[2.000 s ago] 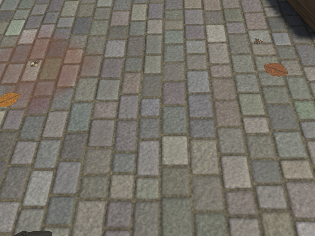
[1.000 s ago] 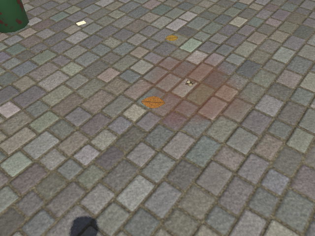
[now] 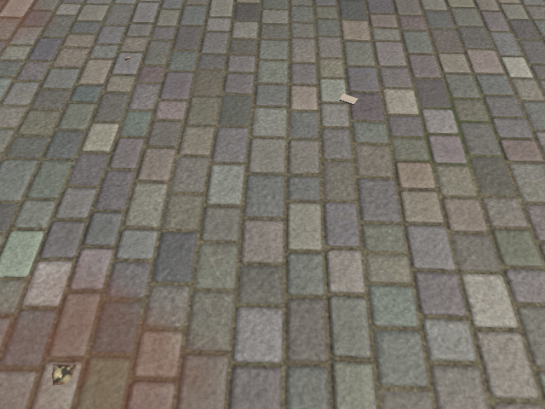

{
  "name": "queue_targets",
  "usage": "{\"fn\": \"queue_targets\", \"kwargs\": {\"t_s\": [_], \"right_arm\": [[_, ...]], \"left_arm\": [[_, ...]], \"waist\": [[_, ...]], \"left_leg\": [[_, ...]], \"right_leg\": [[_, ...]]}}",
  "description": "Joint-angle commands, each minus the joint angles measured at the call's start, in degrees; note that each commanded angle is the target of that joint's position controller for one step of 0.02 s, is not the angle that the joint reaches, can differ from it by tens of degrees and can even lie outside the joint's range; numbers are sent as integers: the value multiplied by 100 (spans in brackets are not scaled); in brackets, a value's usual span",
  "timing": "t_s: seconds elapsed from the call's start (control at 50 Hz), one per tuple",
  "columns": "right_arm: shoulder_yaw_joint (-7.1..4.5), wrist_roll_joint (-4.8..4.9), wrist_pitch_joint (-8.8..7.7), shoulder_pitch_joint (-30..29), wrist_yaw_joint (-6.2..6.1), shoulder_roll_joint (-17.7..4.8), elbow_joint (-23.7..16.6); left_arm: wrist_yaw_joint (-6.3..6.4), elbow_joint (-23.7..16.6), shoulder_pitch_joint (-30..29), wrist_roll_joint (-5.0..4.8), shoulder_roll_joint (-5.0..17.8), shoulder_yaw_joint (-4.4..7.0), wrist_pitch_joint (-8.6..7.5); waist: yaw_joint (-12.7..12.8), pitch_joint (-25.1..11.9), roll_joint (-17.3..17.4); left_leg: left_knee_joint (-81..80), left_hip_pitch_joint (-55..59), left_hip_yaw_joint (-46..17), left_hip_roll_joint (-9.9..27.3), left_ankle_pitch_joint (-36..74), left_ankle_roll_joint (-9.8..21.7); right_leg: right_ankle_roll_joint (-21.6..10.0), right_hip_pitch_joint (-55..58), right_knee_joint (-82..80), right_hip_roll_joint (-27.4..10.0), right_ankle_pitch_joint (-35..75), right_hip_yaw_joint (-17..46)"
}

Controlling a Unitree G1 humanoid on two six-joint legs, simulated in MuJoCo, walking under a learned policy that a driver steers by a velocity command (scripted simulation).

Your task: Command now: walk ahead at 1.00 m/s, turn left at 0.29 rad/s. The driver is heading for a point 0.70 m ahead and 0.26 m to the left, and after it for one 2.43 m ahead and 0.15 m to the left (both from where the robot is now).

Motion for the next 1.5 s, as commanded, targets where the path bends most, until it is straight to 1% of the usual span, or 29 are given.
{"fn": "queue_targets", "kwargs": {"t_s": [0.02, 0.1, 0.18, 0.2, 0.22, 0.24, 0.26, 0.3, 0.4, 0.52, 0.6, 0.62, 0.64, 0.66, 0.72, 0.8, 0.86, 0.98, 1.02, 1.04, 1.1, 1.18, 1.32, 1.38, 1.4, 1.42, 1.44, 1.46, 1.5], "right_arm": [[-101, 108, -34, -383, 85, -393, -243], [-46, 81, -147, -880, 196, -355, -288], [-283, -35, -44, 979, 133, -1013, 299], [-451, -15, -25, 2374, 67, -1313, 727], [-598, 25, 11, 3052, -21, -1545, 938], [-700, -88, 74, 2300, -76, -1966, 825], [-707, -7, 93, 1929, -81, -1750, 574], [-576, 11, 99, 1396, -133, -1082, 552], [-556, 60, -255, 997, -138, -1206, 418], [-729, 151, -261, 1445, -76, -1377, 457], [-758, -20, -298, 1414, -167, -1657, 591], [-725, -101, -339, 1082, -182, -1524, 526], [-533, -62, -402, 1080, -202, -755, 307], [-362, 175, -443, 1956, -72, -320, 118], [-322, -220, -381, -29, -81, -866, -94], [-101, -400, -248, -527, 32, -529, -703], [76, -234, -297, -1257, 181, -501, -1066], [-205, -192, -299, -61, -107, -1022, -568], [-469, -384, -346, 1893, -348, -1666, -321], [-536, -373, -266, 1496, -351, -1935, -388], [-349, -235, -304, 548, -271, -730, -332], [-269, -13, -487, 881, -206, -337, 220], [-373, -20, -575, 849, -269, -901, 454], [-534, -54, -355, 754, -367, -1526, 335], [-549, -76, -266, 503, -370, -1575, 209], [-526, -151, -222, 566, -293, -1363, 250], [-285, -281, -264, 781, -224, -491, -12], [-279, -103, -380, 857, -216, -808, -696], [-252, -139, -535, 182, -213, -1089, -696]], "left_arm": [[-42, -310, -253, -60, 569, 94, -263], [105, -117, 142, -64, 637, 20, -373], [424, -236, -242, 142, 1149, 149, -84], [450, -427, -776, 209, 1303, 207, 30], [375, -496, -1198, 192, 1063, 172, 28], [231, -1000, -701, 41, 142, -81, -112], [204, -1236, -830, 31, 411, -170, -251], [109, -1283, -1175, 128, 620, -204, -352], [1, -1717, -1788, 299, 404, -384, 128], [-19, -2074, -2789, 18, 353, -408, 56], [150, -1510, -982, 67, 899, -107, -58], [257, -1182, 251, 83, 1149, 40, -67], [341, -976, 1245, 232, 1604, 195, -66], [227, -805, 831, 198, 2013, 330, -19], [49, -800, -99, 24, 681, 172, 14], [110, -264, 449, -84, 587, 140, -71], [146, -421, -87, -53, 849, 272, -66], [-20, -266, 342, -203, 1262, 425, -61], [14, -473, 179, -139, 416, 238, -123], [43, -778, 696, -370, 183, 136, -53], [-29, -665, -429, -49, 461, 184, 201], [-212, -995, -1095, 37, 77, 115, 491], [-501, -1666, -2340, 18, 156, -73, 455], [-378, -1219, -766, 7, 645, 110, 434], [-281, -841, 467, 22, 910, 263, 422], [-120, -590, 829, -24, 1187, 430, 450], [-12, -693, 343, -60, 1726, 528, 530], [12, -1016, 218, 26, 2100, 610, 594], [128, -964, -93, -13, 1519, 524, 552]], "waist": [[-5, 521, -67], [119, 365, -232], [-999, -617, -864], [-1724, -1080, -801], [-2022, -1044, 36], [-780, -1240, 1868], [-903, -1827, 790], [-339, -339, -671], [109, 624, -362], [-646, 113, 190], [231, -1142, 236], [901, -1592, 254], [1048, -2226, -839], [256, -2620, -2874], [325, -591, -3], [-130, -30, -530], [-230, 247, -475], [-690, -784, -76], [-1347, -1996, 873], [-775, -2381, 1956], [-512, -311, 178], [-190, 160, 353], [66, 378, 59], [1004, -646, 454], [1542, -1198, 410], [1477, -1226, -197], [722, -918, -1482], [582, -2270, -1518], [347, -671, 13]], "left_leg": [[-1154, 501, 460, -306, 1272, 190], [-2480, 1034, 1171, -747, 2252, 529], [-2513, 2764, 1381, -1549, 827, 849], [-2708, 4035, 951, -1429, 489, 1126], [-2858, 5025, 340, -1045, 269, 1432], [-2783, 6683, -2407, 182, 514, 2442], [-4103, 6736, -4020, 628, -1121, 2795], [-5073, 4546, -3487, 416, -2029, 2126], [-5594, 1529, -1914, -689, -579, 1842], [-5056, 2761, -1735, -835, 1877, 1161], [-2725, 4158, -1415, -604, 4443, 749], [-1188, 3418, -1185, -758, 3897, 662], [1064, 2125, -754, -1203, 1227, 566], [2229, 453, -642, -1971, -1767, 342], [1462, -143, -317, -846, -815, 393], [182, -206, -176, -454, -1426, 15], [-1968, 1297, 197, -527, -131, -211], [-3088, 4251, 490, -1024, 156, -28], [-3320, 6439, -1721, 1136, -2533, 262], [-4748, 6442, -4651, 2132, -3962, 719], [-4821, 4507, -2243, 1248, -1899, 702], [-5125, 4037, -250, 730, 502, 344], [-5347, 3605, 1878, 271, 4311, 62], [-2936, 4040, 1809, 578, 6969, 28], [-1314, 3498, 1666, 627, 6591, 73], [778, 2311, 1632, -8, 2552, -33], [3189, 535, 1421, -817, -2208, -204], [3723, -774, 139, -980, -2050, -249], [2484, -945, -130, -430, -1144, -238]], "right_leg": [[330, -997, -1345, -1204, 2969, 33], [672, 83, -1438, -1531, 5556, -423], [987, 811, 1555, -1977, 8878, -589], [943, 156, 3451, -1931, 8336, -520], [856, -1195, 6157, -1096, 3932, -603], [1197, -4320, 8274, -277, -1553, 138], [1011, -4959, 8211, -529, -1165, 1075], [798, -4595, 6716, -1165, -287, 1062], [1242, -3243, 4126, -1661, 94, 513], [1128, -2308, 1552, -1208, 2176, 327], [713, -628, 1093, -803, 1105, 89], [561, 611, 1426, -1199, 499, 343], [234, 1831, 1332, -2394, -1611, 2235], [-666, 2488, -217, -3341, -2043, 5966], [-492, 537, -217, -2358, -950, 3765], [-642, -451, -558, -1965, 292, 3184], [-456, -1967, -1178, -1515, 522, 2379], [95, -1517, 1115, -1287, 3504, 1902], [236, -3118, 4633, -696, -345, 1442], [272, -4180, 5969, -523, -1218, 1015], [315, -4563, 5854, -1369, -96, 816], [393, -4715, 5538, -1642, -6, 690], [38, -2912, 2705, -995, 1663, -666], [-271, -1095, 2609, -424, 1011, -693], [-488, 317, 2352, -376, 886, -355], [-644, 1441, 2034, -540, 495, 199], [-934, 1786, 2290, -1510, 1530, 1895], [-1947, 2991, 725, -2357, -46, 4524], [-1461, 1286, -453, -2307, -880, 4652]]}}
Next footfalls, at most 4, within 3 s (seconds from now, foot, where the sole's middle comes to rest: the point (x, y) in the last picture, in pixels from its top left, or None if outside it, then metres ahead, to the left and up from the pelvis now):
0.20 left None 0.40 0.10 -0.77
0.62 right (267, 277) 0.86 0.06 -0.77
1.00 left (153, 216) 1.07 0.42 -0.77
1.42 right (212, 121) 1.52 0.28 -0.77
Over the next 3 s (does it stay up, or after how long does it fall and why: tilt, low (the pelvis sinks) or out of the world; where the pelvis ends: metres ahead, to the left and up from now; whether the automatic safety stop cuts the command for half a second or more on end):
stays up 2.76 0.01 0.00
